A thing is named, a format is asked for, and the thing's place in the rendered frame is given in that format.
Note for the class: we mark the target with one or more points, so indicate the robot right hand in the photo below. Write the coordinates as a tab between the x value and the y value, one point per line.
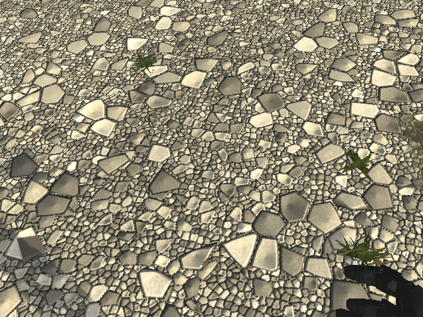
409	297

